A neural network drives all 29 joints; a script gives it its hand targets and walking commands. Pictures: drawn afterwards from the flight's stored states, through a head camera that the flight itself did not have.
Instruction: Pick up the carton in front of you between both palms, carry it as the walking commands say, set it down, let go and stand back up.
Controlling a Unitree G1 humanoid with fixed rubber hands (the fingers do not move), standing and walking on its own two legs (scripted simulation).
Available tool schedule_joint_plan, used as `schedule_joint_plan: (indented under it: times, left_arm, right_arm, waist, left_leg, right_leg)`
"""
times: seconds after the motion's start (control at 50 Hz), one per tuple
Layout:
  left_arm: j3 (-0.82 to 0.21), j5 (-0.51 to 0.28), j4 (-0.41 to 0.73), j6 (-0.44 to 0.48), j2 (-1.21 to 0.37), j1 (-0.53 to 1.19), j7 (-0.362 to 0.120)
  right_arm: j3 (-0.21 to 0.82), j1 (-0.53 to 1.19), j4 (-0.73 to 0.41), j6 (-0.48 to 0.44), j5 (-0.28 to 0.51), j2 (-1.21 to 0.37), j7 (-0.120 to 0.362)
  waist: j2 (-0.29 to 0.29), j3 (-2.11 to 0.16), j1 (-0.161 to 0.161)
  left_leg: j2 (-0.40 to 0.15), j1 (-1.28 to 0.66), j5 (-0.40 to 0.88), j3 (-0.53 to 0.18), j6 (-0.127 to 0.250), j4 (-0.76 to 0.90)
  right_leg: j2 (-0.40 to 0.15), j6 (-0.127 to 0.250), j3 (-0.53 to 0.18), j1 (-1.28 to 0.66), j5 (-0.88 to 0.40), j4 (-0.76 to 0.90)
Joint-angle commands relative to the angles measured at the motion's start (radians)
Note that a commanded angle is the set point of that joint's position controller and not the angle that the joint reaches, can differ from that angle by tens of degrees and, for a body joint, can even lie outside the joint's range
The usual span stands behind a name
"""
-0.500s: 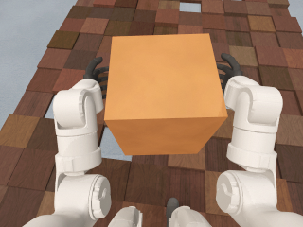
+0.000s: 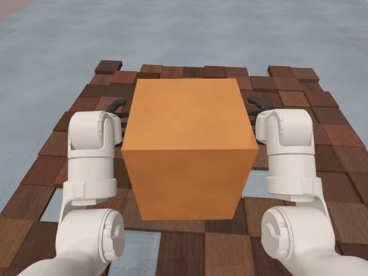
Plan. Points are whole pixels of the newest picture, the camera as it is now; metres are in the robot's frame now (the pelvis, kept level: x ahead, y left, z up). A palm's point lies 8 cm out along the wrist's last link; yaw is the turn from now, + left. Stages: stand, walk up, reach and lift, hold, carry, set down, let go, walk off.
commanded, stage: carry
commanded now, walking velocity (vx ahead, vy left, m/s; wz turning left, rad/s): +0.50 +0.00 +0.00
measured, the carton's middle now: (187, 152) +0.36 +0.00 +0.10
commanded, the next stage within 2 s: none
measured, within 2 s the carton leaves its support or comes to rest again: neither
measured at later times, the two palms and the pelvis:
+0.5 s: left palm (148, 82) +0.60 +0.11 +0.13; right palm (250, 78) +0.62 -0.19 +0.13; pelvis +0.24 -0.06 +0.02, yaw +1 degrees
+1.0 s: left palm (156, 48) +0.90 +0.11 +0.10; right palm (233, 50) +0.87 -0.19 +0.10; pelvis +0.54 -0.02 +0.02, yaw -1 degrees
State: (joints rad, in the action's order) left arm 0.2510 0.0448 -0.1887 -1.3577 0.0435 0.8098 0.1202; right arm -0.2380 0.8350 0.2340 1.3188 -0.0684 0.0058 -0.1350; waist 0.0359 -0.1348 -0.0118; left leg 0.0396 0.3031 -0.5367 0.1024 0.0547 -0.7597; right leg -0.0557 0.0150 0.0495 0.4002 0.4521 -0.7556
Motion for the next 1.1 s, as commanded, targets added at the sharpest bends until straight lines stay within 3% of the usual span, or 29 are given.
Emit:
schedule_joint_plan:
  times: [0.0,0.04,0.08,0.14,0.18,0.2,0.22,0.24,0.26,0.28,0.3,0.34,0.36,0.4,0.44,0.54,0.64,0.72,0.76,0.78,0.8,0.82,0.84,0.86,0.9,0.92,0.98,1.04,1.08]
  left_arm:
    - [-0.559,-0.442,0.105,0.049,-1.114,0.876,-0.212]
    - [-0.543,-0.435,0.093,0.047,-1.105,0.819,-0.197]
    - [-0.525,-0.413,0.106,0.041,-1.077,0.783,-0.182]
    - [-0.502,-0.366,0.114,0.035,-1.038,0.740,-0.165]
    - [-0.489,-0.337,0.109,0.031,-1.014,0.717,-0.160]
    - [-0.486,-0.327,0.100,0.028,-1.007,0.710,-0.163]
    - [-0.483,-0.318,0.076,0.029,-1.004,0.691,-0.168]
    - [-0.480,-0.320,0.061,0.031,-1.008,0.677,-0.175]
    - [-0.480,-0.327,0.054,0.033,-1.011,0.680,-0.187]
    - [-0.491,-0.321,0.037,0.043,-1.006,0.707,-0.195]
    - [-0.496,-0.340,0.017,0.048,-1.054,0.667,-0.205]
    - [-0.524,-0.385,0.078,0.061,-1.123,0.716,-0.225]
    - [-0.543,-0.407,0.120,0.072,-1.153,0.765,-0.233]
    - [-0.573,-0.436,0.180,0.092,-1.196,0.801,-0.240]
    - [-0.604,-0.445,0.218,0.108,-1.207,0.778,-0.240]
    - [-0.679,-0.464,0.273,0.137,-1.191,0.720,-0.248]
    - [-0.711,-0.453,0.201,0.156,-1.167,0.617,-0.263]
    - [-0.709,-0.452,0.149,0.175,-1.167,0.606,-0.272]
    - [-0.702,-0.451,0.131,0.182,-1.169,0.596,-0.270]
    - [-0.697,-0.451,0.113,0.184,-1.172,0.594,-0.268]
    - [-0.690,-0.446,0.094,0.187,-1.173,0.579,-0.268]
    - [-0.681,-0.439,0.079,0.188,-1.166,0.569,-0.269]
    - [-0.662,-0.430,0.047,0.184,-1.197,0.561,-0.268]
    - [-0.658,-0.424,0.052,0.188,-1.190,0.563,-0.263]
    - [-0.656,-0.428,0.101,0.200,-1.223,0.595,-0.251]
    - [-0.653,-0.421,0.124,0.204,-1.225,0.584,-0.241]
    - [-0.657,-0.387,0.170,0.209,-1.218,0.483,-0.212]
    - [-0.675,-0.343,0.215,0.213,-1.204,0.380,-0.196]
    - [-0.705,-0.330,0.259,0.215,-1.189,0.351,-0.194]
  right_arm:
    - [0.518,0.783,-0.154,-0.019,0.444,-1.051,0.212]
    - [0.547,0.827,-0.221,-0.019,0.466,-1.053,0.205]
    - [0.563,0.839,-0.253,-0.019,0.492,-1.062,0.205]
    - [0.581,0.830,-0.256,-0.012,0.517,-1.080,0.215]
    - [0.580,0.794,-0.224,-0.010,0.519,-1.087,0.225]
    - [0.575,0.776,-0.206,-0.009,0.513,-1.085,0.228]
    - [0.575,0.778,-0.193,-0.009,0.504,-1.083,0.231]
    - [0.578,0.772,-0.171,-0.009,0.489,-1.085,0.232]
    - [0.574,0.762,-0.148,-0.013,0.475,-1.079,0.234]
    - [0.567,0.775,-0.144,-0.011,0.472,-1.108,0.234]
    - [0.546,0.747,-0.143,-0.008,0.443,-1.075,0.232]
    - [0.546,0.733,-0.123,-0.022,0.426,-1.115,0.229]
    - [0.544,0.721,-0.129,-0.032,0.424,-1.137,0.228]
    - [0.563,0.707,-0.151,-0.048,0.423,-1.172,0.220]
    - [0.582,0.674,-0.174,-0.066,0.417,-1.188,0.211]
    - [0.628,0.584,-0.220,-0.098,0.377,-1.145,0.192]
    - [0.636,0.484,-0.173,-0.108,0.338,-1.087,0.208]
    - [0.621,0.484,-0.136,-0.118,0.339,-1.071,0.229]
    - [0.610,0.470,-0.122,-0.119,0.331,-1.057,0.231]
    - [0.600,0.450,-0.101,-0.121,0.330,-1.053,0.234]
    - [0.582,0.411,-0.072,-0.125,0.326,-1.042,0.236]
    - [0.565,0.372,-0.045,-0.130,0.324,-1.036,0.241]
    - [0.543,0.384,-0.037,-0.142,0.315,-1.011,0.240]
    - [0.565,0.371,-0.035,-0.148,0.332,-1.055,0.244]
    - [0.615,0.484,-0.152,-0.166,0.394,-1.127,0.253]
    - [0.649,0.534,-0.204,-0.170,0.427,-1.163,0.256]
    - [0.705,0.538,-0.289,-0.171,0.485,-1.207,0.261]
    - [0.730,0.459,-0.330,-0.166,0.491,-1.208,0.272]
    - [0.751,0.417,-0.353,-0.167,0.483,-1.193,0.279]
  waist:
    - [-0.171,-0.192,-0.111]
    - [-0.120,-0.200,-0.108]
    - [-0.143,-0.204,-0.099]
    - [-0.167,-0.192,-0.062]
    - [-0.161,-0.205,-0.053]
    - [-0.179,-0.235,-0.021]
    - [-0.189,-0.274,0.025]
    - [-0.163,-0.344,0.095]
    - [-0.069,-0.373,0.128]
    - [0.195,-0.447,0.057]
    - [0.254,-0.509,0.074]
    - [0.062,-0.423,0.057]
    - [0.036,-0.400,0.053]
    - [0.073,-0.416,0.055]
    - [0.086,-0.424,0.063]
    - [0.049,-0.392,0.086]
    - [0.035,-0.316,0.105]
    - [0.050,-0.222,0.115]
    - [0.069,-0.211,0.085]
    - [0.060,-0.266,0.029]
    - [0.002,-0.342,-0.026]
    - [-0.113,-0.414,-0.059]
    - [-0.322,-0.483,-0.048]
    - [-0.271,-0.482,-0.055]
    - [-0.114,-0.408,-0.045]
    - [-0.086,-0.377,-0.037]
    - [-0.111,-0.381,-0.020]
    - [-0.127,-0.363,-0.019]
    - [-0.142,-0.327,-0.020]
  left_leg:
    - [-0.379,-0.597,0.790,-0.593,0.282,0.249]
    - [-0.355,-0.671,0.817,-0.512,0.222,0.247]
    - [-0.304,-0.631,0.800,-0.413,0.171,0.287]
    - [-0.215,-0.436,0.795,-0.220,0.103,0.342]
    - [-0.166,-0.358,0.895,-0.123,0.062,0.351]
    - [-0.183,-0.315,1.047,-0.109,0.049,0.318]
    - [-0.173,-0.326,1.117,-0.075,0.020,0.220]
    - [-0.157,-0.300,1.096,-0.014,-0.013,0.025]
    - [-0.123,-0.188,0.861,0.003,-0.032,-0.188]
    - [-0.005,0.168,0.283,-0.057,-0.062,-0.412]
    - [0.022,0.263,0.010,-0.102,-0.046,-0.521]
    - [-0.032,0.283,0.105,-0.136,-0.028,-0.442]
    - [-0.052,0.291,0.127,-0.129,-0.026,-0.387]
    - [-0.068,0.253,0.188,-0.110,-0.031,-0.319]
    - [-0.074,0.279,0.185,-0.094,-0.035,-0.260]
    - [-0.097,0.417,0.289,-0.082,-0.049,-0.135]
    - [-0.095,0.490,0.422,-0.063,-0.041,-0.016]
    - [-0.049,0.377,0.467,-0.007,-0.020,0.168]
    - [-0.027,0.229,0.513,0.019,-0.003,0.276]
    - [0.006,0.011,0.534,0.075,0.011,0.334]
    - [-0.010,-0.253,0.565,0.063,0.026,0.325]
    - [-0.232,-0.514,0.646,-0.237,0.057,0.268]
    - [-0.429,-0.738,0.616,-0.648,0.243,0.313]
    - [-0.431,-0.705,0.493,-0.682,0.275,0.339]
    - [-0.365,-0.550,0.580,-0.524,0.209,0.369]
    - [-0.345,-0.472,0.624,-0.458,0.184,0.386]
    - [-0.322,-0.396,0.626,-0.361,0.156,0.434]
    - [-0.304,-0.435,0.690,-0.284,0.155,0.451]
    - [-0.278,-0.445,0.730,-0.226,0.135,0.459]
  right_leg:
    - [0.026,0.030,-0.033,0.596,0.241,-0.321]
    - [-0.003,0.045,-0.048,0.678,0.125,-0.333]
    - [0.002,0.031,-0.033,0.616,-0.003,-0.247]
    - [0.021,0.012,-0.005,0.331,-0.323,0.022]
    - [0.073,0.024,0.086,0.093,-0.482,0.217]
    - [0.117,0.025,0.136,-0.067,-0.477,0.217]
    - [0.114,0.030,0.123,-0.179,-0.528,0.246]
    - [0.100,0.040,0.142,-0.349,-0.539,0.302]
    - [0.057,0.026,0.121,-0.500,-0.516,0.329]
    - [-0.161,0.180,-0.281,-0.767,-0.510,0.284]
    - [-0.251,0.219,-0.504,-0.782,-0.367,0.329]
    - [-0.215,0.171,-0.432,-0.620,-0.397,0.381]
    - [-0.212,0.157,-0.392,-0.572,-0.442,0.397]
    - [-0.183,0.147,-0.313,-0.517,-0.403,0.431]
    - [-0.176,0.183,-0.266,-0.506,-0.382,0.440]
    - [-0.187,0.243,-0.246,-0.565,-0.416,0.433]
    - [-0.153,0.225,-0.206,-0.610,-0.536,0.384]
    - [-0.120,0.191,-0.158,-0.535,-0.645,0.371]
    - [-0.103,0.146,-0.107,-0.491,-0.764,0.331]
    - [-0.076,0.106,-0.025,-0.413,-0.878,0.199]
    - [-0.028,0.064,0.029,-0.274,-0.805,0.036]
    - [0.021,0.028,0.019,-0.023,-0.328,-0.176]
    - [0.144,-0.004,-0.035,0.298,0.090,-0.458]
    - [0.094,0.015,-0.099,0.382,0.082,-0.561]
    - [0.031,0.016,-0.099,0.375,-0.024,-0.513]
    - [0.004,0.004,-0.095,0.346,-0.063,-0.449]
    - [-0.012,-0.022,-0.057,0.278,-0.106,-0.321]
    - [-0.020,-0.043,-0.025,0.322,-0.195,-0.180]
    - [-0.022,-0.047,-0.002,0.314,-0.273,-0.049]
